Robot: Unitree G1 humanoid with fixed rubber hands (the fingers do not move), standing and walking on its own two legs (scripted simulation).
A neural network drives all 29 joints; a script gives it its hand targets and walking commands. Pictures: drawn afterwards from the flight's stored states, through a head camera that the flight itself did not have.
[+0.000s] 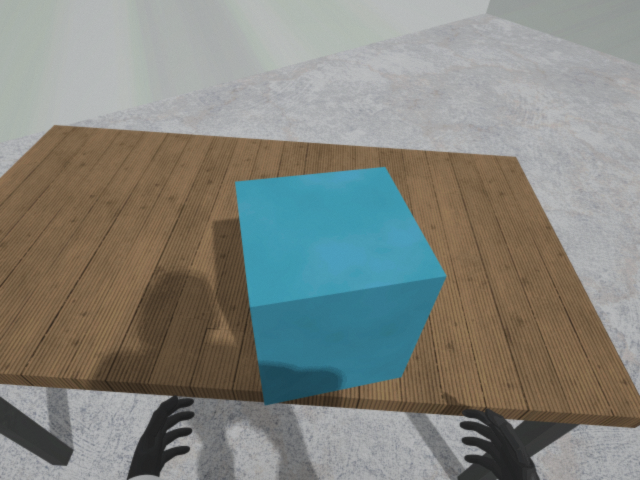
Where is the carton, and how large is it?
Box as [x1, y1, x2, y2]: [235, 167, 446, 404]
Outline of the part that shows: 385,167 235,182 249,305 264,404 279,402 401,376 446,276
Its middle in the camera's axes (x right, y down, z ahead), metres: +0.00 +0.07 +0.56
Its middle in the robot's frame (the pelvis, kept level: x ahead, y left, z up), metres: +0.36 +0.04 +0.03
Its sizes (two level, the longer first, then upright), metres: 0.210 0.200 0.250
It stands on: a table, 0.68 m high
